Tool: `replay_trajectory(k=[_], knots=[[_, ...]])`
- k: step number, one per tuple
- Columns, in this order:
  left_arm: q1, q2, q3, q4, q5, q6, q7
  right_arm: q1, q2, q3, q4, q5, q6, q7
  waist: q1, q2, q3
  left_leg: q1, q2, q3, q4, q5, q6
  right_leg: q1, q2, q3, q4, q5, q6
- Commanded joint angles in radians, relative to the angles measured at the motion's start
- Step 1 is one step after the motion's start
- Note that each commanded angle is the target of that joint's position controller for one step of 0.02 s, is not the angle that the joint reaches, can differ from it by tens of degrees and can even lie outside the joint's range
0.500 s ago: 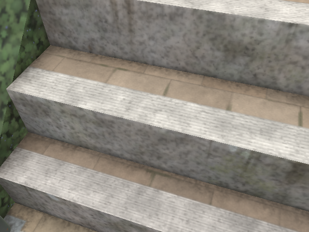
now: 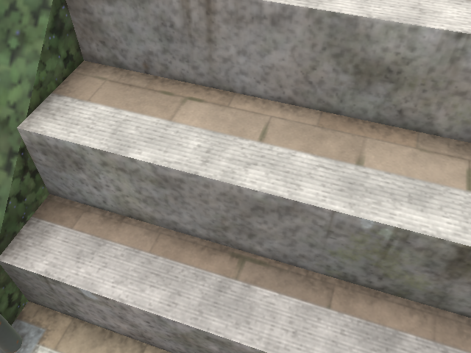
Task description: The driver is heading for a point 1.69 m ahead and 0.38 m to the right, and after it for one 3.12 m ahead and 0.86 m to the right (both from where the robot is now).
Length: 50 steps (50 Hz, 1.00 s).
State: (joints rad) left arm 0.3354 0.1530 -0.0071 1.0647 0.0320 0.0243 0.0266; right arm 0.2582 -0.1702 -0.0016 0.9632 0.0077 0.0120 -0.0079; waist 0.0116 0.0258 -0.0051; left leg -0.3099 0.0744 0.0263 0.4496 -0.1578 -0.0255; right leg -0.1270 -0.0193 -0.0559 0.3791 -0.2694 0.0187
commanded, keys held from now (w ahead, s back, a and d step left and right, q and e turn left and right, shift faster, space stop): no key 0.10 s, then w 0.90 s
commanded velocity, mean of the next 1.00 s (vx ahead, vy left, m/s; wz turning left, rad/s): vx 0.33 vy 0.00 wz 0.00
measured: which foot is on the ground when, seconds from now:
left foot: down 0.00-0.76, up 0.78-1.00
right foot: down 0.00-0.44, up 0.46-0.82, down 0.84-1.00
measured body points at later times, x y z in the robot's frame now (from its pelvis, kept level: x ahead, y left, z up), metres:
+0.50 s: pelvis +0.06 +0.02 -0.01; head +0.06 +0.03 +0.44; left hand +0.07 +0.27 -0.16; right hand +0.11 -0.22 -0.15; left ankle +0.05 +0.12 -0.74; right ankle -0.06 -0.12 -0.62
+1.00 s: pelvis +0.12 -0.04 +0.13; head +0.09 -0.05 +0.58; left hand +0.15 +0.18 -0.02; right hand +0.32 -0.26 +0.06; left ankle +0.14 +0.14 -0.32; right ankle +0.19 -0.14 -0.55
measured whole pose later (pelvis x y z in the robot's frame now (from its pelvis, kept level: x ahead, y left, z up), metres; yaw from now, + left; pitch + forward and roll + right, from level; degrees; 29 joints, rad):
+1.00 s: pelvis +0.12 -0.04 +0.13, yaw -1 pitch +2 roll +1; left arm 0.33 0.17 -0.03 1.02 0.05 -0.01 -0.03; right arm 0.08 -0.21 0.05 0.72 -0.02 -0.09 0.06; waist -0.02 0.01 -0.12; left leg -1.01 -0.08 -0.19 1.96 0.09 0.13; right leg -0.63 0.03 0.02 0.98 -0.39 -0.05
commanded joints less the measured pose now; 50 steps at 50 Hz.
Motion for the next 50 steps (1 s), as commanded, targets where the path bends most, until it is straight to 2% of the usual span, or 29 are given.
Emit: replay_trajectory(k=[1, 5, 10, 13, 16, 18, 20, 21, 22, 23, 24, 26, 29, 31, 32, 34, 35, 36, 37, 38, 39, 40, 41, 42, 43, 44, 46, 48, 50], knots=[[0.084, 0.081, 0.012, -0.003, -0.001, -0.004, 0.003, 0.033, -0.083, -0.014, -0.034, -0.001, -0.007, 0.000, 0.000, -0.004, 0.025, 0.063, 0.033, -0.040, -0.072, 0.068, 0.081, -0.077, -0.055, 0.050, -0.080, 0.111, -0.077], [0.076, 0.085, 0.011, -0.002, -0.004, -0.004, -0.002, 0.044, -0.080, -0.013, -0.021, -0.004, -0.002, 0.001, 0.000, -0.007, 0.022, 0.071, 0.031, -0.038, -0.078, 0.063, 0.079, -0.074, -0.057, 0.048, -0.079, 0.121, -0.076], [0.056, 0.105, 0.015, -0.027, -0.010, -0.010, 0.008, 0.009, -0.153, -0.045, -0.027, 0.008, 0.006, -0.011, 0.009, 0.047, 0.051, -0.033, 0.044, -0.105, -0.127, -0.468, 0.161, -0.165, -0.012, 0.015, 0.035, -0.195, -0.149], [0.079, 0.112, 0.011, -0.043, -0.008, -0.023, 0.013, -0.054, -0.126, -0.041, -0.057, 0.008, -0.011, -0.010, 0.035, -0.009, 0.064, -0.126, 0.028, -0.091, -0.082, -0.409, 0.165, -0.148, -0.044, 0.071, 0.019, -0.207, -0.189], [0.077, 0.186, 0.030, -0.065, -0.014, -0.020, 0.023, -0.092, -0.067, -0.017, -0.079, 0.010, -0.049, 0.008, 0.043, -0.154, 0.063, -0.247, -0.064, 0.056, 0.146, -0.224, 0.115, -0.071, -0.139, 0.228, -0.084, -0.235, -0.254], [0.070, 0.231, 0.047, -0.072, -0.026, -0.014, 0.020, -0.050, -0.050, -0.008, -0.057, 0.016, -0.070, 0.024, 0.024, -0.169, 0.052, -0.264, -0.072, 0.089, 0.263, -0.179, 0.105, -0.054, -0.228, 0.322, -0.104, -0.241, -0.302], [-0.015, 0.210, 0.040, -0.091, -0.029, -0.013, 0.010, 0.046, -0.063, -0.008, -0.025, 0.015, -0.075, 0.031, -0.052, -0.141, 0.066, -0.071, -0.041, 0.052, 0.116, -0.135, 0.125, -0.207, -0.188, 0.244, -0.017, -0.127, -0.280], [-0.058, 0.168, 0.025, -0.103, -0.020, -0.026, -0.004, 0.165, -0.138, -0.033, 0.011, 0.016, -0.074, 0.025, -0.113, -0.033, 0.028, 0.147, -0.015, -0.021, 0.030, -0.052, 0.140, -0.329, -0.127, 0.144, 0.166, 0.082, -0.244], [-0.063, 0.097, 0.001, -0.118, -0.025, -0.046, -0.015, 0.294, -0.264, -0.076, 0.050, 0.006, -0.070, 0.024, -0.137, 0.208, -0.048, 0.359, 0.139, -0.307, -0.096, -0.118, 0.243, -0.522, 0.010, -0.007, 0.503, 0.165, -0.164], [-0.068, 0.045, -0.014, -0.103, -0.031, -0.082, -0.017, 0.475, -0.308, -0.097, 0.084, -0.019, -0.046, 0.006, -0.205, 0.313, -0.162, 0.566, 0.305, -0.643, -0.274, -0.167, 0.365, -0.724, 0.087, -0.011, 0.913, -0.042, -0.085], [-0.102, 0.056, -0.003, -0.092, -0.066, -0.123, -0.040, 0.475, -0.209, -0.065, 0.093, -0.071, -0.046, -0.015, -0.195, 0.168, -0.152, 0.547, 0.372, -0.725, -0.288, -0.097, 0.400, -0.828, 0.117, 0.154, 1.481, -0.134, -0.056], [-0.328, -0.068, -0.054, -0.276, -0.087, -0.167, -0.058, 0.286, -0.127, -0.020, 0.078, -0.087, -0.055, -0.015, -0.115, 0.103, 0.023, 0.477, 0.362, -0.456, -0.199, 0.132, 0.341, -1.284, 0.088, 0.223, 2.182, -0.162, -0.091], [-0.342, -0.092, -0.108, -0.455, -0.069, -0.169, -0.080, 0.198, 0.013, 0.038, 0.107, -0.077, -0.068, 0.004, -0.001, -0.037, 0.012, 0.387, 0.289, -0.212, -0.177, 0.159, 0.195, -1.439, 0.027, 0.300, 2.292, -0.207, -0.163], [-0.284, -0.071, -0.137, -0.508, -0.067, -0.127, -0.089, -0.008, -0.046, 0.047, 0.065, -0.054, -0.071, 0.006, 0.133, -0.020, 0.067, -0.068, 0.206, 0.017, -0.337, 0.057, 0.151, -1.168, -0.007, 0.202, 1.976, -0.114, -0.154], [-0.311, -0.034, -0.139, -0.523, -0.064, -0.103, -0.078, -0.070, -0.089, 0.044, 0.043, -0.046, -0.078, 0.012, 0.147, -0.011, 0.095, -0.292, 0.148, 0.119, -0.418, 0.082, 0.175, -0.985, 0.003, 0.115, 1.801, -0.012, -0.121], [-0.272, 0.016, -0.151, -0.504, -0.043, -0.082, -0.039, -0.098, -0.138, 0.045, 0.047, -0.002, -0.091, 0.017, 0.190, 0.038, -0.001, -0.482, 0.082, 0.248, -0.568, 0.511, 0.220, -0.461, -0.014, -0.096, 1.371, 0.035, -0.122], [-0.357, 0.043, -0.140, -0.524, -0.029, -0.094, -0.031, 0.041, -0.188, 0.029, 0.062, 0.031, -0.093, 0.005, 0.146, 0.070, -0.100, -0.344, 0.084, 0.196, -0.489, 1.053, 0.252, -0.326, 0.040, -0.151, 1.250, -0.060, -0.125], [-0.265, 0.070, -0.109, -0.445, -0.018, -0.089, -0.022, 0.133, -0.277, 0.009, 0.095, 0.010, -0.078, 0.001, 0.166, 0.104, -0.260, -0.090, 0.151, 0.180, -0.331, 1.723, 0.311, -0.277, 0.113, -0.208, 1.276, -0.202, -0.121], [-0.091, 0.098, -0.090, -0.387, -0.017, -0.084, -0.027, 0.119, -0.383, -0.031, 0.081, 0.012, -0.061, -0.014, 0.226, 0.218, -0.304, 0.194, 0.212, 0.137, -0.157, 1.980, 0.314, -0.318, 0.105, -0.138, 1.068, -0.361, -0.115], [-0.090, 0.135, -0.067, -0.344, -0.029, -0.085, -0.042, 0.251, -0.280, -0.016, 0.092, 0.020, -0.053, -0.013, 0.135, 0.155, -0.356, 0.223, 0.174, 0.116, 0.028, 1.999, 0.309, -0.259, 0.114, -0.032, 0.899, -0.309, -0.165], [-0.070, 0.205, -0.035, -0.316, -0.028, -0.071, -0.040, 0.331, -0.223, 0.000, 0.084, 0.018, -0.055, 0.002, 0.089, 0.002, -0.413, 0.165, 0.131, 0.105, 0.184, 1.754, 0.303, -0.200, 0.040, 0.211, 0.694, -0.439, -0.221], [0.077, 0.242, -0.008, -0.253, 0.011, -0.037, -0.028, 0.260, -0.188, 0.004, 0.050, 0.009, -0.072, 0.027, 0.121, -0.183, -0.479, 0.024, 0.100, 0.057, 0.315, 1.200, 0.327, -0.081, -0.019, 0.409, 0.483, -0.557, -0.244], [0.040, 0.251, 0.014, -0.199, 0.057, -0.011, -0.017, 0.082, -0.083, 0.020, -0.016, -0.008, -0.090, 0.058, 0.096, -0.405, -0.414, -0.143, -0.041, 0.026, 0.731, 0.468, 0.297, -0.140, -0.086, 0.580, 0.321, -0.446, -0.266], [0.021, 0.116, -0.023, -0.183, 0.081, -0.004, -0.035, -0.204, -0.033, 0.036, -0.144, -0.019, -0.117, 0.081, 0.121, -0.248, -0.226, -0.274, -0.101, -0.120, 1.193, 0.130, 0.257, -0.289, -0.048, 0.386, 0.379, -0.152, -0.202], [-0.090, 0.011, -0.056, -0.186, 0.080, 0.000, -0.068, -0.369, 0.054, 0.041, -0.247, 0.000, -0.124, 0.071, 0.063, -0.139, -0.112, -0.493, -0.129, -0.240, 1.442, 0.022, 0.252, -0.397, -0.045, 0.291, 0.370, -0.116, -0.176], [-0.135, -0.018, -0.057, -0.186, 0.066, -0.014, -0.084, -0.315, 0.106, 0.067, -0.273, -0.008, -0.117, 0.068, -0.001, -0.137, -0.056, -0.635, -0.157, -0.266, 1.527, 0.002, 0.253, -0.554, -0.105, 0.442, 0.245, -0.375, -0.194], [-0.166, -0.025, -0.044, -0.144, -0.004, -0.044, -0.070, -0.124, 0.074, 0.081, -0.269, -0.041, -0.108, 0.084, -0.098, -0.089, 0.040, -0.761, -0.149, -0.260, 1.584, 0.150, 0.196, -0.576, -0.123, 0.542, 0.160, -0.549, -0.182], [-0.177, 0.014, -0.031, -0.136, 0.004, -0.060, -0.059, -0.006, 0.028, 0.081, -0.234, -0.038, -0.097, 0.078, -0.148, -0.058, 0.018, -0.802, -0.150, -0.222, 1.588, 0.246, 0.144, -0.572, -0.129, 0.512, 0.124, -0.508, -0.193], [-0.158, 0.049, -0.024, -0.142, 0.013, -0.078, -0.050, -0.017, 0.000, 0.080, -0.239, -0.033, -0.084, 0.052, -0.135, -0.063, -0.008, -0.839, -0.136, -0.170, 1.576, 0.291, 0.097, -0.575, -0.148, 0.485, 0.103, -0.470, -0.227]])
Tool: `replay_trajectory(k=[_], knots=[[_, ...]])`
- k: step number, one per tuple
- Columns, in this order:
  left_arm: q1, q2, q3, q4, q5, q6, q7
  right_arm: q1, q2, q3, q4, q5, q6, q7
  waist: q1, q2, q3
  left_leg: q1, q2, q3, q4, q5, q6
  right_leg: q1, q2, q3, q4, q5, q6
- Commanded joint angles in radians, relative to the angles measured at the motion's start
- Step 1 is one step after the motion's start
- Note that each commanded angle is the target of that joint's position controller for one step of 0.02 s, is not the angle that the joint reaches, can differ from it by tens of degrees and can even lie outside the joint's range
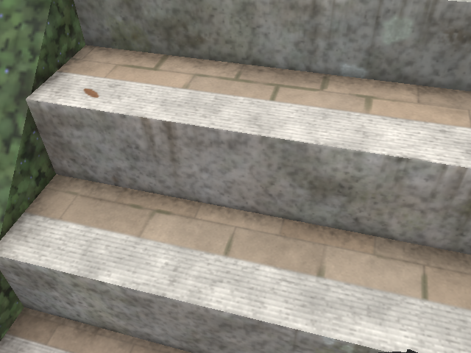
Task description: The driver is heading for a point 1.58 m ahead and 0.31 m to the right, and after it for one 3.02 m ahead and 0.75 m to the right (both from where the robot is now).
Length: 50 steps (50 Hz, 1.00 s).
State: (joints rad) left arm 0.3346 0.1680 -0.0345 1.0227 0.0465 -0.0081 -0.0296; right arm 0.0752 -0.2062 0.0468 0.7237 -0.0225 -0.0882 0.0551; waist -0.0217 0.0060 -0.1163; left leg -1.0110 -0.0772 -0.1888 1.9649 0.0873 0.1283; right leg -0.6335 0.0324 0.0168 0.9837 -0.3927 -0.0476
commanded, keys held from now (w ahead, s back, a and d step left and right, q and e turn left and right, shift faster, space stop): w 1.00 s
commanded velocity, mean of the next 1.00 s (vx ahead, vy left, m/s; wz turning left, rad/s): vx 0.50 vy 0.00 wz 0.00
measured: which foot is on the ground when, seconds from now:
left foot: up 0.00-0.34, down 0.36-0.98, up 1.00-1.00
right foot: down 0.00-0.36, up 0.38-0.96, down 0.98-1.00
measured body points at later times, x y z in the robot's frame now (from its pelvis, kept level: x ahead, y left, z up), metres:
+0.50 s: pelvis +0.04 +0.11 +0.03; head +0.02 +0.13 +0.48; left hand +0.21 +0.30 -0.09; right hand +0.03 -0.12 -0.11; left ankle +0.08 +0.19 -0.68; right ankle +0.01 -0.04 -0.44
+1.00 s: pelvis +0.11 +0.10 +0.05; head +0.08 +0.09 +0.50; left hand +0.24 +0.34 -0.06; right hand +0.18 -0.15 -0.08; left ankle +0.09 +0.20 -0.66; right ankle +0.09 +0.01 -0.68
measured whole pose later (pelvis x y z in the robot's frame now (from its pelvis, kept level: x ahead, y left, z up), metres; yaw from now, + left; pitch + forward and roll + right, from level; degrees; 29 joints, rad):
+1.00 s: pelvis +0.11 +0.10 +0.05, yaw +1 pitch +2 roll -1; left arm 0.20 0.20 0.01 0.81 0.04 -0.03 0.00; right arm 0.36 -0.23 0.00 0.84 0.01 -0.05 -0.01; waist 0.01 0.04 -0.12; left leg -0.40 -0.01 0.00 0.84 -0.33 0.08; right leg -0.25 0.04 -0.11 0.51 -0.30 -0.09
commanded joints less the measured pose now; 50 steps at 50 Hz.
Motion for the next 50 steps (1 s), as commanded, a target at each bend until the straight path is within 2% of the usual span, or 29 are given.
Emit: replay_trajectory(k=[1, 4, 7, 8, 12, 14, 15, 16, 17, 18, 19, 20, 21, 22, 23, 24, 25, 28, 30, 34, 35, 38, 42, 44, 46, 47, 48, 49, 50], knots=[[-0.145, 0.047, 0.007, -0.105, 0.004, -0.051, 0.011, 0.148, 0.029, 0.030, -0.003, 0.000, 0.022, -0.026, -0.086, -0.047, 0.093, -0.148, 0.024, 0.068, 0.052, 0.058, -0.074, -0.065, -0.206, 0.404, -0.509, -0.329, -0.174], [-0.064, 0.086, 0.019, -0.127, 0.009, -0.055, 0.032, 0.085, 0.028, 0.034, -0.028, 0.013, 0.029, -0.061, -0.021, -0.089, 0.065, -0.216, 0.077, 0.107, -0.036, 0.055, -0.107, 0.027, -0.245, 0.439, -0.540, -0.326, -0.194], [-0.006, 0.122, 0.038, -0.160, 0.004, -0.055, 0.048, 0.050, 0.004, 0.022, -0.029, 0.023, 0.032, -0.077, 0.034, -0.134, 0.027, -0.181, 0.123, 0.199, -0.169, 0.044, -0.131, 0.110, -0.273, 0.462, -0.594, -0.341, -0.214], [-0.019, 0.118, 0.036, -0.176, 0.008, -0.049, 0.049, 0.056, 0.008, 0.018, -0.023, 0.036, 0.035, -0.081, 0.038, -0.174, 0.018, -0.147, 0.128, 0.215, -0.194, 0.036, -0.135, 0.127, -0.273, 0.448, -0.591, -0.332, -0.216], [-0.042, 0.186, 0.062, -0.236, -0.036, -0.024, 0.081, 0.023, 0.019, 0.023, -0.026, 0.049, 0.051, -0.088, 0.049, -0.194, 0.034, 0.119, 0.155, 0.252, -0.650, -0.196, -0.139, 0.121, -0.276, 0.375, -0.682, -0.372, -0.202], [-0.110, 0.184, 0.058, -0.254, -0.071, -0.006, 0.088, 0.126, 0.013, 0.021, 0.020, 0.065, 0.072, -0.083, 0.000, -0.226, 0.060, 0.399, 0.124, 0.317, -1.018, -0.354, -0.116, 0.040, -0.235, 0.252, -0.686, -0.367, -0.192], [-0.115, 0.176, 0.055, -0.254, -0.079, 0.004, 0.089, 0.196, -0.010, 0.006, 0.056, 0.073, 0.080, -0.079, -0.018, -0.232, 0.080, 0.482, 0.122, 0.334, -1.227, -0.350, -0.106, 0.076, -0.233, 0.234, -0.653, -0.419, -0.186], [-0.141, 0.157, 0.049, -0.263, -0.072, 0.008, 0.087, 0.279, -0.019, -0.010, 0.100, 0.075, 0.090, -0.075, -0.044, -0.212, 0.096, 0.609, 0.123, 0.356, -1.425, -0.266, -0.094, 0.069, -0.221, 0.214, -0.569, -0.471, -0.171], [-0.062, 0.107, 0.040, -0.236, -0.059, -0.003, 0.076, 0.362, -0.033, -0.031, 0.170, 0.065, 0.099, -0.064, -0.025, -0.112, 0.080, 0.758, 0.054, 0.456, -1.454, -0.312, -0.105, 0.040, -0.180, 0.147, -0.401, -0.474, -0.192], [-0.101, 0.051, 0.020, -0.258, -0.040, -0.014, 0.055, 0.438, -0.013, -0.032, 0.214, 0.060, 0.091, -0.051, -0.037, -0.046, 0.111, 0.812, 0.119, 0.350, -1.522, -0.246, -0.108, -0.017, -0.142, 0.075, -0.134, -0.315, -0.165], [-0.176, -0.056, -0.006, -0.290, -0.041, -0.028, 0.024, 0.517, 0.005, -0.029, 0.221, 0.013, 0.073, -0.036, -0.074, 0.065, 0.073, 0.953, 0.184, 0.196, -1.431, -0.192, -0.117, -0.249, -0.031, 0.018, 0.354, -0.129, -0.120], [-0.027, -0.160, -0.023, -0.304, -0.069, -0.049, 0.010, 0.538, -0.144, -0.045, 0.174, -0.074, 0.039, -0.046, 0.003, 0.273, -0.067, 1.064, 0.476, -0.457, -1.591, -0.488, 0.032, -0.532, 0.085, 0.236, 0.801, 0.058, -0.064], [-0.024, -0.140, -0.026, -0.295, -0.077, -0.069, 0.000, 0.479, -0.097, -0.033, 0.153, -0.059, 0.034, -0.062, 0.010, 0.184, -0.070, 1.041, 0.540, -0.607, -1.693, -0.708, 0.022, -0.662, 0.051, 0.324, 1.088, 0.177, -0.029], [-0.150, -0.114, -0.038, -0.358, -0.067, -0.079, -0.004, 0.383, -0.074, -0.028, 0.114, -0.041, 0.049, -0.072, 0.015, 0.125, 0.001, 0.960, 0.494, -0.428, -1.589, -0.577, 0.019, -0.714, 0.023, 0.279, 1.256, 0.245, 0.003], [-0.175, -0.062, -0.040, -0.373, -0.057, -0.072, -0.001, 0.337, -0.042, -0.026, 0.104, -0.033, 0.054, -0.068, 0.040, 0.058, 0.041, 0.871, 0.404, -0.220, -1.538, -0.534, 0.001, -0.670, -0.011, 0.199, 1.182, 0.279, 0.016], [-0.201, -0.009, -0.028, -0.381, -0.026, -0.066, 0.003, 0.321, -0.001, -0.016, 0.098, -0.036, 0.045, -0.062, 0.040, 0.040, 0.045, 0.754, 0.347, -0.142, -1.540, -0.515, 0.035, -0.567, -0.011, 0.151, 1.148, 0.303, 0.028], [-0.203, 0.038, -0.012, -0.376, -0.019, -0.055, -0.002, 0.325, 0.023, -0.008, 0.104, -0.037, 0.029, -0.063, 0.044, 0.017, 0.045, 0.652, 0.314, -0.100, -1.552, -0.511, 0.047, -0.473, -0.008, 0.111, 1.135, 0.339, 0.034], [-0.182, 0.025, -0.013, -0.354, -0.044, -0.031, 0.007, 0.363, 0.000, -0.009, 0.120, -0.040, 0.002, -0.061, 0.031, 0.059, 0.092, 0.595, 0.313, -0.077, -1.588, -0.503, 0.082, -0.431, 0.018, 0.089, 1.150, 0.423, 0.027], [-0.208, -0.003, -0.016, -0.346, -0.052, -0.022, 0.017, 0.429, -0.011, -0.011, 0.138, -0.046, 0.007, -0.065, -0.004, 0.093, 0.089, 0.682, 0.334, -0.101, -1.608, -0.466, 0.086, -0.485, 0.034, 0.076, 1.193, 0.428, 0.017], [-0.253, -0.002, -0.006, -0.338, -0.045, -0.015, 0.012, 0.498, 0.007, -0.013, 0.145, -0.036, 0.018, -0.082, -0.034, 0.076, 0.111, 0.771, 0.336, -0.101, -1.616, -0.455, 0.078, -0.522, 0.031, 0.070, 1.119, 0.434, 0.028], [-0.256, -0.008, -0.006, -0.332, -0.032, -0.016, 0.006, 0.504, 0.003, -0.017, 0.152, -0.038, 0.016, -0.083, -0.032, 0.070, 0.102, 0.771, 0.332, -0.109, -1.629, -0.476, 0.085, -0.503, 0.028, 0.047, 1.085, 0.439, 0.033], [-0.289, -0.015, -0.007, -0.328, -0.031, -0.007, -0.001, 0.474, -0.016, -0.032, 0.155, -0.025, 0.015, -0.079, -0.014, 0.078, 0.123, 0.735, 0.324, -0.084, -1.689, -0.487, 0.106, -0.405, -0.019, -0.041, 0.843, 0.405, 0.050], [-0.298, 0.003, -0.009, -0.302, -0.042, 0.000, 0.024, 0.338, -0.043, -0.040, 0.116, -0.014, 0.040, -0.087, 0.034, 0.141, 0.111, 0.580, 0.313, 0.009, -1.826, -0.332, 0.099, 0.050, -0.015, -0.134, 0.290, 0.276, 0.031], [-0.174, 0.063, 0.017, -0.263, -0.054, 0.007, 0.040, 0.309, -0.093, -0.047, 0.122, -0.003, 0.034, -0.084, 0.075, 0.197, 0.104, 0.616, 0.303, 0.046, -1.826, -0.109, 0.121, 0.239, 0.007, -0.165, 0.029, 0.118, -0.031], [-0.080, 0.082, 0.046, -0.253, -0.041, 0.002, 0.038, 0.293, -0.113, -0.060, 0.118, 0.019, 0.038, -0.080, 0.116, 0.223, 0.117, 0.760, 0.284, 0.058, -1.650, 0.148, 0.115, 0.296, 0.017, -0.159, -0.324, 0.014, -0.077], [0.007, 0.084, 0.059, -0.218, -0.033, -0.005, 0.036, 0.269, -0.109, -0.062, 0.106, 0.034, 0.043, -0.083, 0.146, 0.186, 0.106, 0.787, 0.257, 0.103, -1.481, 0.214, 0.087, 0.377, 0.014, -0.174, -0.569, 0.109, -0.102], [0.082, 0.083, 0.066, -0.166, -0.014, -0.008, 0.035, 0.227, -0.090, -0.063, 0.064, 0.046, 0.038, -0.081, 0.137, 0.097, 0.105, 0.716, 0.202, 0.144, -1.249, 0.230, 0.049, 0.481, -0.004, -0.141, -0.711, 0.197, -0.120], [0.249, 0.073, 0.065, -0.103, 0.003, -0.012, 0.036, 0.105, -0.035, -0.047, -0.008, 0.053, 0.021, -0.064, 0.188, -0.040, 0.062, 0.442, 0.113, 0.171, -0.861, -0.003, 0.010, 0.697, -0.125, 0.043, -0.752, 0.374, -0.176], [0.273, 0.056, 0.046, -0.078, 0.032, -0.023, 0.034, 0.039, 0.145, -0.004, -0.052, 0.048, -0.004, -0.030, 0.134, -0.210, 0.062, 0.028, -0.053, 0.076, -0.336, -0.463, -0.012, 0.833, -0.215, 0.185, -0.471, 0.913, -0.170]])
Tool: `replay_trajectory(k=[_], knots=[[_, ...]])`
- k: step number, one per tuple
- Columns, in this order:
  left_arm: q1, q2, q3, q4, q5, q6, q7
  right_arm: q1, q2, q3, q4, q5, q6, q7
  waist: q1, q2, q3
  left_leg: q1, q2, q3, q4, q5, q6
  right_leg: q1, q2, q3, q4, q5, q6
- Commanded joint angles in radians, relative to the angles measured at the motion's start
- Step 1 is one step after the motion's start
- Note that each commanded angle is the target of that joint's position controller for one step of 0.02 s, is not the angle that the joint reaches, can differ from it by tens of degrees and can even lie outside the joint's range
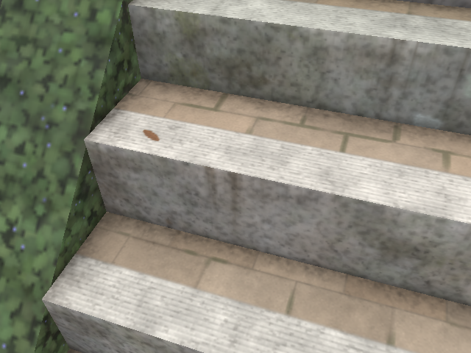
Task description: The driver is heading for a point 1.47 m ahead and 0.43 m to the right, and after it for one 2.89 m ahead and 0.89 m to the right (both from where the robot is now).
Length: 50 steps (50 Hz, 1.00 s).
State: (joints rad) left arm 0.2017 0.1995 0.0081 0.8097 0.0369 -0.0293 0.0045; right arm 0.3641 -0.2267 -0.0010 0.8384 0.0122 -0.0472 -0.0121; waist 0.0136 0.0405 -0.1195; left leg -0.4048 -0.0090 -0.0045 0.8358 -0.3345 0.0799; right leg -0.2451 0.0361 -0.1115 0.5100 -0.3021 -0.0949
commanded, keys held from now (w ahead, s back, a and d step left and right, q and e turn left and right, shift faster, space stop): w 1.00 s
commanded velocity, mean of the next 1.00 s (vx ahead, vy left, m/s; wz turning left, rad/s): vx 0.50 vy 0.00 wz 0.00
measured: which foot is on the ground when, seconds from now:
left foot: up 0.00-0.40, down 0.42-1.00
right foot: down 0.00-0.46, up 0.48-0.94, down 0.96-1.00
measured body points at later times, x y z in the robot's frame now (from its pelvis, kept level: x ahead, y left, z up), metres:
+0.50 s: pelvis +0.17 +0.07 +0.08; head +0.18 +0.04 +0.53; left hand +0.09 +0.29 -0.06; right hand +0.42 -0.11 +0.02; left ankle +0.28 +0.15 -0.53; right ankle +0.01 -0.09 -0.57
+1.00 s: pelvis +0.35 +0.03 +0.25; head +0.37 +0.07 +0.70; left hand +0.65 +0.11 +0.22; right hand +0.23 -0.15 +0.11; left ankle +0.29 +0.15 -0.51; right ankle +0.40 -0.06 -0.31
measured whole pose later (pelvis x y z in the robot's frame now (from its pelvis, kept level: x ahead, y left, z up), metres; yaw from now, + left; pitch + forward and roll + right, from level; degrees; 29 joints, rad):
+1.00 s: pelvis +0.35 +0.03 +0.25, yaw -1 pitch +7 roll -5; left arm -0.18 0.02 -0.16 0.66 0.01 -0.06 -0.06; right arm 0.51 -0.07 0.03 1.16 -0.01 -0.04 -0.02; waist -0.07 0.02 -0.11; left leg -0.11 0.15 0.13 0.11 0.00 0.06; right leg -0.97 0.00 -0.20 1.53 -0.77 -0.08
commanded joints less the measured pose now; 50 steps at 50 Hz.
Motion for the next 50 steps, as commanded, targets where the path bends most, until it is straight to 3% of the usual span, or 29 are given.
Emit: replay_trajectory(k=[1, 2, 3, 6, 11, 13, 16, 17, 18, 19, 20, 21, 22, 23, 24, 25, 26, 27, 28, 30, 32, 35, 37, 39, 44, 45, 47, 49, 50], knots=[[0.324, 0.154, 0.030, 0.052, 0.042, -0.008, 0.021, -0.020, 0.160, 0.048, -0.158, 0.023, -0.053, 0.048, -0.033, -0.319, -0.020, -0.734, -0.104, -0.297, 1.076, -0.006, 0.009, 0.383, -0.360, 0.581, -0.087, 0.389, -0.270], [0.232, 0.121, 0.029, 0.011, -0.009, -0.018, 0.032, 0.033, 0.113, 0.050, -0.150, 0.020, -0.055, 0.056, -0.073, -0.264, 0.019, -0.846, -0.027, -0.329, 1.198, 0.054, -0.027, 0.249, -0.426, 0.675, -0.215, -0.234, -0.282], [0.146, 0.057, 0.008, -0.012, -0.022, -0.019, 0.032, -0.059, 0.078, 0.056, -0.186, 0.001, -0.056, 0.064, -0.080, -0.138, 0.120, -0.962, -0.017, -0.290, 1.280, 0.109, -0.059, 0.179, -0.391, 0.636, -0.240, -0.359, -0.243], [0.181, 0.003, -0.006, 0.038, 0.019, -0.036, 0.022, -0.195, 0.091, 0.088, -0.225, -0.018, -0.053, 0.058, -0.067, 0.048, 0.201, -1.075, 0.009, -0.253, 1.444, 0.213, -0.054, 0.025, -0.344, 0.492, -0.247, -0.168, -0.179], [0.301, -0.006, -0.018, 0.111, 0.001, -0.049, 0.014, -0.386, 0.144, 0.118, -0.302, -0.012, -0.047, 0.036, -0.013, -0.043, 0.218, -1.120, 0.047, -0.144, 1.377, 0.364, -0.036, -0.069, -0.272, 0.278, -0.262, 0.052, -0.100], [0.361, 0.003, -0.022, 0.154, -0.019, -0.050, 0.014, -0.405, 0.175, 0.124, -0.307, 0.020, -0.037, 0.028, 0.008, -0.102, 0.207, -1.209, 0.063, -0.107, 1.462, 0.323, -0.041, 0.038, -0.289, 0.284, -0.270, 0.129, -0.116], [0.484, 0.027, -0.013, 0.188, -0.044, -0.018, 0.037, -0.623, 0.181, 0.148, -0.417, 0.009, -0.030, 0.039, 0.089, -0.128, 0.216, -1.179, 0.171, 0.069, 1.105, 0.257, -0.053, 0.125, -0.299, 0.279, -0.418, 0.151, -0.110], [0.480, 0.069, 0.007, 0.184, -0.057, 0.005, 0.039, -0.673, 0.182, 0.161, -0.403, 0.011, -0.024, 0.047, 0.118, -0.119, 0.188, -0.945, 0.167, 0.203, 0.872, 0.165, -0.060, 0.075, -0.309, 0.237, -0.532, 0.234, -0.143], [0.440, 0.075, 0.009, 0.192, -0.096, 0.024, 0.054, -0.711, 0.252, 0.194, -0.443, 0.014, -0.022, 0.052, 0.069, -0.166, 0.139, -0.495, 0.140, 0.219, 0.636, -0.003, -0.011, -0.126, -0.297, 0.128, -0.561, 0.658, -0.114], [0.467, 0.111, 0.009, 0.215, -0.079, 0.009, 0.051, -0.633, 0.186, 0.154, -0.405, 0.029, -0.014, 0.049, 0.025, -0.188, 0.016, -0.223, 0.024, 0.352, 0.610, -0.104, 0.005, -0.086, -0.277, 0.084, -0.464, 1.231, -0.136], [0.452, 0.157, 0.019, 0.232, -0.059, -0.014, 0.042, -0.437, 0.099, 0.094, -0.347, 0.015, -0.016, 0.042, -0.068, -0.311, -0.116, -0.046, -0.035, 0.294, 0.586, -0.145, 0.048, 0.044, -0.297, 0.079, -0.296, 1.823, -0.148], [0.401, 0.258, 0.048, 0.238, -0.055, -0.035, 0.036, -0.258, -0.040, 0.035, -0.315, -0.009, -0.016, 0.032, -0.193, -0.378, -0.196, 0.018, -0.033, 0.159, 0.362, -0.198, 0.067, 0.210, -0.305, 0.097, -0.130, 1.936, -0.116], [0.278, 0.280, 0.058, 0.212, -0.042, -0.059, 0.040, -0.045, -0.158, -0.021, -0.249, -0.037, -0.010, 0.034, -0.305, -0.350, -0.262, 0.228, 0.009, -0.082, 0.214, -0.155, 0.091, 0.149, -0.315, 0.160, 0.086, 1.901, -0.112], [0.299, 0.101, 0.027, 0.180, -0.040, -0.090, 0.008, 0.148, -0.267, -0.071, -0.134, -0.074, 0.011, 0.017, -0.276, 0.065, -0.357, 0.483, 0.277, -0.698, -0.180, -0.302, 0.262, -0.247, -0.141, 0.175, 0.489, 1.420, -0.088], [0.176, 0.047, 0.030, 0.201, -0.043, -0.115, -0.022, 0.258, -0.276, -0.071, -0.061, -0.122, 0.040, -0.020, -0.301, 0.164, -0.411, 0.451, 0.427, -1.179, -0.627, -0.428, 0.324, -0.371, 0.083, 0.348, 1.158, 0.401, -0.036], [0.054, -0.043, 0.024, 0.094, -0.052, -0.124, -0.062, 0.143, -0.164, -0.040, -0.011, -0.072, 0.039, -0.021, -0.209, 0.106, -0.260, 0.290, 0.444, -1.119, -0.636, -0.480, 0.203, -0.559, 0.078, 0.482, 1.603, 0.312, -0.033], [-0.115, -0.135, -0.017, -0.056, -0.037, -0.105, -0.075, 0.029, -0.084, -0.018, 0.033, -0.038, 0.040, -0.022, -0.105, 0.107, -0.073, 0.165, 0.411, -0.900, -0.550, -0.486, 0.135, -0.742, 0.060, 0.425, 1.779, 0.283, -0.062], [-0.170, -0.160, -0.042, -0.129, -0.016, -0.093, -0.073, -0.056, 0.016, 0.003, 0.087, -0.039, 0.027, -0.007, -0.036, 0.040, 0.077, 0.029, 0.366, -0.641, -0.456, -0.380, 0.081, -0.880, 0.037, 0.408, 1.877, 0.269, -0.099], [-0.108, -0.164, -0.054, -0.146, -0.018, -0.083, -0.070, -0.111, 0.125, 0.030, 0.126, -0.051, 0.016, 0.010, 0.036, -0.051, 0.118, -0.044, 0.317, -0.437, -0.380, -0.238, 0.013, -0.909, 0.024, 0.412, 1.919, 0.304, -0.120], [-0.007, -0.200, -0.093, -0.134, -0.040, -0.079, -0.080, -0.185, 0.192, 0.044, 0.145, -0.076, 0.008, 0.041, 0.128, -0.075, 0.143, -0.106, 0.251, -0.116, -0.381, 0.027, -0.045, -0.981, -0.001, 0.409, 1.884, 0.355, -0.124], [0.010, -0.196, -0.110, -0.123, -0.073, -0.053, -0.065, -0.175, 0.157, 0.058, 0.167, -0.096, -0.007, 0.058, 0.150, -0.030, 0.167, -0.164, 0.246, 0.001, -0.467, 0.108, -0.016, -1.093, 0.025, 0.349, 2.091, 0.348, -0.089], [-0.144, -0.160, -0.133, -0.194, -0.066, -0.038, -0.031, -0.189, 0.108, 0.082, 0.177, -0.065, -0.005, 0.069, 0.154, 0.011, 0.191, -0.308, 0.168, 0.183, -0.560, 0.223, -0.048, -1.082, 0.021, 0.236, 1.888, 0.477, -0.043], [-0.260, -0.125, -0.138, -0.203, -0.060, -0.039, -0.004, -0.064, 0.078, 0.083, 0.208, -0.038, -0.013, 0.053, 0.071, 0.046, 0.152, -0.271, 0.172, 0.172, -0.637, 0.220, 0.011, -1.046, 0.015, 0.141, 1.730, 0.515, -0.003], [-0.427, -0.167, -0.176, -0.256, -0.062, -0.038, 0.007, 0.106, -0.028, 0.042, 0.249, -0.028, -0.005, 0.026, -0.018, 0.114, 0.074, -0.023, 0.253, 0.055, -0.832, 0.200, 0.070, -1.081, -0.081, 0.017, 1.576, 0.316, 0.030], [-0.538, -0.220, -0.201, -0.274, -0.044, -0.042, -0.066, 0.264, 0.000, 0.012, 0.294, -0.012, 0.035, -0.033, -0.054, 0.020, 0.039, 0.511, 0.356, 0.020, -0.786, 0.501, 0.112, -1.233, -0.176, 0.044, 1.405, -0.055, -0.010], [-0.532, -0.216, -0.192, -0.253, -0.041, -0.044, -0.080, 0.194, 0.020, 0.019, 0.287, -0.014, 0.027, -0.020, -0.026, 0.015, -0.004, 0.360, 0.323, 0.129, -0.798, 0.841, 0.111, -0.912, -0.135, -0.088, 1.221, -0.084, -0.031], [-0.557, -0.183, -0.167, -0.250, -0.041, -0.049, -0.069, 0.315, -0.019, 0.009, 0.330, -0.015, 0.017, -0.004, -0.050, 0.161, -0.087, 0.377, 0.291, 0.114, -0.671, 1.474, 0.163, -0.595, 0.003, -0.197, 0.995, -0.364, -0.039], [-0.282, -0.068, -0.105, -0.212, -0.022, -0.046, -0.054, 0.245, -0.097, -0.009, 0.306, -0.032, -0.006, -0.015, 0.099, 0.353, -0.225, 0.565, 0.313, 0.094, -0.409, 2.149, 0.196, -0.379, 0.017, 0.006, 0.782, -0.368, -0.058], [-0.089, -0.024, -0.082, -0.160, -0.003, -0.027, -0.046, 0.147, -0.118, -0.028, 0.271, -0.026, -0.025, -0.010, 0.154, 0.254, -0.345, 0.363, 0.304, 0.109, -0.230, 2.153, 0.186, -0.116, -0.092, 0.238, 0.703, -0.221, -0.105]])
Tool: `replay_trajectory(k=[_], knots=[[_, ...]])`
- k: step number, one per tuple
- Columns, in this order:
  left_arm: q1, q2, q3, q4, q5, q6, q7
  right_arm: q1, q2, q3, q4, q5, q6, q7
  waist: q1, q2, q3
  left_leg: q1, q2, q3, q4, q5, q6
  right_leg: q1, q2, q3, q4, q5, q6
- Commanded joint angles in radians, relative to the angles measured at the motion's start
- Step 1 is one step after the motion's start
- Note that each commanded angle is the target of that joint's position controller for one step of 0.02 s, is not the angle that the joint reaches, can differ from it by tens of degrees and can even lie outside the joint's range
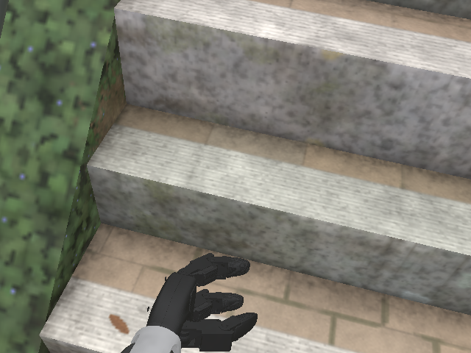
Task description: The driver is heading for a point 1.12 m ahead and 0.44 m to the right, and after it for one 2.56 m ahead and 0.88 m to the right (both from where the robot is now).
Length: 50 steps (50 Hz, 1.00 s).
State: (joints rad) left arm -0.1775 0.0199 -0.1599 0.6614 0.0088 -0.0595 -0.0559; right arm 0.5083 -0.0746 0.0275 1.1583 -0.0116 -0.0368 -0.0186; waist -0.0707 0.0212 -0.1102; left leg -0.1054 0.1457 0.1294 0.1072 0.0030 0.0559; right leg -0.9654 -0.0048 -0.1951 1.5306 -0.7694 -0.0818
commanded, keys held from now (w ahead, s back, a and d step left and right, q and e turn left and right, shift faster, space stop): w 0.36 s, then w+e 0.42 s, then e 0.22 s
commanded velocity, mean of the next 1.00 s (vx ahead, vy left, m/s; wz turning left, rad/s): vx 0.46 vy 0.00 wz -0.25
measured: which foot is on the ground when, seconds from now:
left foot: down 0.00-0.02, up 0.04-0.52, down 0.54-1.00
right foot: down 0.00-0.64, up 0.66-1.00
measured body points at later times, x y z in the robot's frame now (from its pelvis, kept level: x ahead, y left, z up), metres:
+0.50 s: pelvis +0.18 +0.03 +0.17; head +0.18 +0.01 +0.62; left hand +0.07 +0.20 +0.03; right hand +0.41 -0.09 +0.08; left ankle +0.28 +0.17 -0.25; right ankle +0.05 -0.10 -0.56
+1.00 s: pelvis +0.40 +0.06 +0.42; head +0.38 +0.09 +0.87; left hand +0.35 +0.33 +0.27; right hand +0.60 -0.19 +0.35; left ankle +0.34 +0.19 -0.29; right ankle +0.46 -0.02 -0.23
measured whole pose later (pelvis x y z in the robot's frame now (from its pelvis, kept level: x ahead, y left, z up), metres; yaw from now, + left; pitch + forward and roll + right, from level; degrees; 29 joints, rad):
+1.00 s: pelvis +0.40 +0.06 +0.42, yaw -7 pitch -4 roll +0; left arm 0.53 0.27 0.06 0.75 0.03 0.04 0.02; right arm 0.09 -0.28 -0.02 0.75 -0.02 -0.01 0.02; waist 0.22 -0.04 0.03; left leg -0.13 0.20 0.28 0.75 -0.18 0.02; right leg -0.57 0.04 -0.08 1.12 -0.09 -0.08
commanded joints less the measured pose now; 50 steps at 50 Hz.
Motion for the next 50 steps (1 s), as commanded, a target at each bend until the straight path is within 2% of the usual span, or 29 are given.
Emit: replay_trajectory(k=[1, 2, 3, 4, 5, 7, 11, 13, 17, 21, 22, 23, 25, 27, 28, 29, 30, 31, 32, 33, 34, 36, 37, 39, 41, 43, 46, 48, 50], knots=[[0.438, 0.243, 0.127, 0.052, 0.039, 0.029, 0.035, -0.057, -0.230, -0.060, -0.082, 0.003, -0.051, 0.014, 0.250, 0.046, -0.387, -0.207, 0.055, -0.045, 0.717, 1.605, 0.205, 0.806, -0.147, 0.641, -0.585, 0.088, -0.181], [0.561, 0.309, 0.162, 0.134, 0.055, 0.077, 0.067, -0.203, -0.143, -0.041, -0.116, -0.010, -0.063, 0.042, 0.302, -0.309, -0.313, -0.599, -0.099, -0.091, 1.121, 0.464, 0.187, 0.906, -0.289, 1.036, -0.986, -0.060, -0.301], [0.546, 0.315, 0.172, 0.177, 0.061, 0.073, 0.071, -0.369, -0.109, -0.052, -0.160, -0.002, -0.071, 0.080, 0.311, -0.311, -0.225, -0.765, -0.205, -0.384, 1.753, -0.011, 0.150, 0.786, -0.319, 1.228, -1.188, 0.040, -0.319], [0.444, 0.223, 0.147, 0.197, 0.044, 0.057, 0.059, -0.451, -0.014, -0.023, -0.280, 0.010, -0.069, 0.096, 0.205, -0.213, -0.072, -0.981, -0.216, -0.435, 2.066, -0.155, 0.142, 0.645, -0.340, 1.036, -1.115, 0.023, -0.243], [0.426, 0.141, 0.135, 0.256, 0.031, 0.041, 0.052, -0.498, 0.009, -0.005, -0.366, 0.013, -0.070, 0.089, 0.133, -0.114, 0.075, -1.061, -0.202, -0.403, 2.090, -0.161, 0.165, 0.521, -0.301, 0.841, -1.065, 0.051, -0.168], [0.412, -0.015, 0.103, 0.343, 0.034, 0.011, 0.019, -0.360, 0.034, 0.018, -0.383, 0.019, -0.064, 0.072, 0.007, -0.023, 0.148, -1.123, -0.183, -0.419, 2.051, -0.115, 0.168, 0.483, -0.216, 0.551, -1.042, 0.290, -0.038], [0.358, 0.056, 0.108, 0.342, 0.033, -0.007, 0.005, -0.312, 0.010, 0.049, -0.420, 0.028, -0.053, 0.046, -0.076, -0.051, 0.160, -1.063, -0.186, -0.314, 1.843, 0.063, 0.120, 0.335, -0.143, 0.212, -1.160, 0.569, -0.030], [0.386, 0.103, 0.107, 0.343, 0.024, -0.029, 0.021, -0.376, -0.029, 0.045, -0.427, 0.018, -0.036, 0.026, -0.050, -0.040, 0.126, -0.970, -0.189, -0.228, 1.766, 0.167, 0.076, 0.270, -0.130, 0.143, -1.206, 0.627, -0.069], [0.659, 0.184, 0.140, 0.396, 0.043, -0.022, 0.043, -0.395, -0.012, 0.029, -0.393, 0.025, -0.017, 0.003, 0.091, -0.048, 0.086, -1.374, -0.155, -0.291, 2.081, 0.003, 0.019, 0.819, -0.255, 0.306, -1.207, 0.571, -0.136], [0.812, 0.139, 0.147, 0.388, 0.041, 0.012, 0.080, -0.658, -0.019, 0.047, -0.526, 0.000, -0.028, 0.039, 0.182, -0.069, 0.161, -1.585, -0.024, -0.191, 1.994, -0.102, -0.066, 1.060, -0.313, 0.450, -1.258, 0.481, -0.149], [0.803, 0.140, 0.153, 0.380, 0.026, 0.006, 0.096, -0.721, -0.005, 0.053, -0.551, 0.011, -0.029, 0.048, 0.177, -0.088, 0.196, -1.580, 0.003, -0.155, 1.963, -0.121, -0.097, 1.036, -0.320, 0.454, -1.278, 0.496, -0.164], [0.813, 0.109, 0.142, 0.398, 0.042, 0.019, 0.109, -0.763, 0.024, 0.069, -0.571, 0.021, -0.024, 0.052, 0.191, -0.129, 0.221, -1.593, 0.007, -0.137, 2.014, -0.147, -0.117, 1.026, -0.325, 0.466, -1.286, 0.573, -0.159], [0.852, 0.162, 0.167, 0.390, 0.034, 0.024, 0.125, -0.797, 0.020, 0.079, -0.609, 0.021, -0.030, 0.067, 0.214, -0.137, 0.226, -1.606, 0.061, -0.110, 1.835, -0.162, -0.118, 1.089, -0.334, 0.457, -1.336, 0.548, -0.133], [0.893, 0.088, 0.158, 0.434, 0.038, 0.053, 0.124, -0.969, 0.074, 0.096, -0.701, -0.005, -0.040, 0.079, 0.252, -0.173, 0.262, -1.559, 0.074, -0.109, 1.789, -0.212, -0.089, 1.040, -0.313, 0.441, -1.376, 0.746, -0.095], [0.807, 0.161, 0.181, 0.375, -0.012, 0.051, 0.128, -0.996, 0.072, 0.131, -0.768, -0.007, -0.071, 0.102, 0.205, -0.153, 0.245, -1.176, 0.035, 0.026, 1.385, -0.389, -0.032, 0.806, -0.267, 0.330, -1.549, 0.877, -0.109], [0.820, 0.130, 0.167, 0.389, -0.036, 0.043, 0.120, -1.036, 0.049, 0.117, -0.798, -0.008, -0.102, 0.108, 0.172, -0.103, 0.160, -0.687, -0.063, 0.125, 1.176, -0.466, 0.018, 0.613, -0.169, 0.236, -1.428, 1.466, -0.091], [0.984, 0.165, 0.174, 0.451, -0.021, 0.010, 0.099, -0.869, 0.002, 0.073, -0.788, -0.017, -0.106, 0.083, 0.117, -0.205, -0.098, -0.258, -0.105, -0.028, 1.158, -0.635, 0.080, 0.657, -0.195, 0.278, -1.141, 2.105, -0.052], [0.761, 0.401, 0.230, 0.365, -0.051, -0.021, 0.098, -0.457, -0.156, 0.007, -0.724, -0.022, -0.082, 0.047, -0.133, -0.360, -0.323, 0.047, -0.034, -0.277, 0.867, -0.526, 0.103, 0.743, -0.218, 0.353, -0.879, 2.300, -0.014], [0.477, 0.469, 0.254, 0.242, -0.043, -0.035, 0.072, -0.102, -0.353, -0.076, -0.591, -0.014, -0.052, 0.027, -0.268, -0.263, -0.505, 0.365, 0.043, -0.351, 0.583, -0.267, 0.113, 0.710, -0.158, 0.320, -0.666, 1.919, 0.054], [0.454, 0.230, 0.214, 0.166, -0.023, -0.072, 0.029, -0.049, -0.398, -0.105, -0.486, -0.013, -0.045, 0.013, -0.137, 0.206, -0.554, 0.678, 0.225, -0.627, 0.586, -0.002, 0.170, 0.206, 0.031, 0.384, -0.298, 0.858, 0.053], [0.486, 0.223, 0.219, 0.174, -0.031, -0.100, -0.005, -0.051, -0.350, -0.104, -0.469, -0.050, -0.029, -0.015, -0.091, 0.299, -0.552, 0.553, 0.236, -0.631, 0.584, 0.122, 0.165, 0.109, 0.071, 0.487, 0.048, 0.525, 0.017], [0.313, 0.195, 0.226, 0.002, -0.021, -0.033, 0.017, -0.319, -0.124, -0.053, -0.488, -0.014, -0.029, -0.033, 0.047, 0.169, -0.179, 0.166, 0.245, -0.367, 0.633, 0.050, 0.064, -0.069, 0.001, 0.253, 0.295, 0.524, 0.021], [0.245, 0.173, 0.200, -0.058, 0.035, -0.010, 0.016, -0.360, -0.124, -0.065, -0.480, -0.034, -0.033, -0.036, 0.045, 0.060, -0.034, -0.063, 0.297, -0.402, 0.550, 0.030, 0.078, -0.040, 0.014, 0.318, 0.427, 0.505, 0.031], [0.236, 0.177, 0.166, -0.049, -0.004, 0.062, 0.002, -0.442, -0.134, -0.070, -0.447, -0.014, -0.057, -0.022, 0.140, -0.050, 0.106, -0.313, 0.339, -0.368, 0.473, -0.139, 0.060, -0.010, -0.045, 0.322, 0.619, 0.417, -0.014], [0.345, 0.213, 0.164, -0.033, -0.034, 0.069, 0.020, -0.476, -0.148, -0.072, -0.463, -0.008, -0.039, -0.005, 0.245, -0.053, 0.078, -0.265, 0.316, -0.210, 0.380, -0.096, 0.005, -0.060, -0.060, 0.338, 0.558, 0.444, -0.023], [0.498, 0.316, 0.200, -0.008, -0.037, 0.084, 0.055, -0.648, -0.235, -0.079, -0.545, -0.051, -0.032, 0.008, 0.355, 0.026, 0.030, -0.310, 0.176, 0.051, 0.294, -0.020, -0.022, 0.166, -0.003, 0.236, 0.235, 0.568, 0.021], [0.957, 0.345, 0.249, 0.153, -0.001, 0.091, 0.110, -0.916, -0.301, -0.068, -0.640, -0.072, -0.002, 0.027, 0.505, 0.096, -0.073, -0.389, 0.026, 0.236, 0.362, 0.563, -0.012, 0.723, 0.161, 0.026, -0.038, 0.633, 0.078], [1.126, 0.281, 0.248, 0.152, 0.041, 0.111, 0.102, -0.953, -0.348, -0.066, -0.678, -0.015, -0.017, 0.041, 0.551, 0.204, -0.111, -0.167, 0.084, 0.162, 0.540, 0.916, 0.031, 0.740, 0.054, 0.109, -0.376, 0.642, 0.035], [1.223, 0.191, 0.232, 0.181, 0.025, 0.113, 0.060, -0.971, -0.252, -0.027, -0.703, 0.043, -0.042, 0.051, 0.519, 0.122, -0.065, 0.023, 0.041, 0.145, 0.937, 0.670, 0.024, 0.732, -0.031, 0.168, -1.054, 0.946, -0.075]])
Keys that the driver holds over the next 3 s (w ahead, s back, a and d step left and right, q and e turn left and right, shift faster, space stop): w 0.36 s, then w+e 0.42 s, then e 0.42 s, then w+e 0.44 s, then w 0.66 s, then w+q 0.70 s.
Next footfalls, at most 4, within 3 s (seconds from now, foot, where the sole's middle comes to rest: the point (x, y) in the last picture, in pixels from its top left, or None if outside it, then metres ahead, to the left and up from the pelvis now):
0.54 left None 0.36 0.20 -0.37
1.04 right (232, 313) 0.45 -0.01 -0.37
1.30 left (148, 290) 0.50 0.15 -0.37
1.62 right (341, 346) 0.38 -0.22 -0.37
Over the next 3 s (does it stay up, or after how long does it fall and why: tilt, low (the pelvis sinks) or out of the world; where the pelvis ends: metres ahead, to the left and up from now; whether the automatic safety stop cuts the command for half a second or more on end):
stays up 0.32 -0.41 0.40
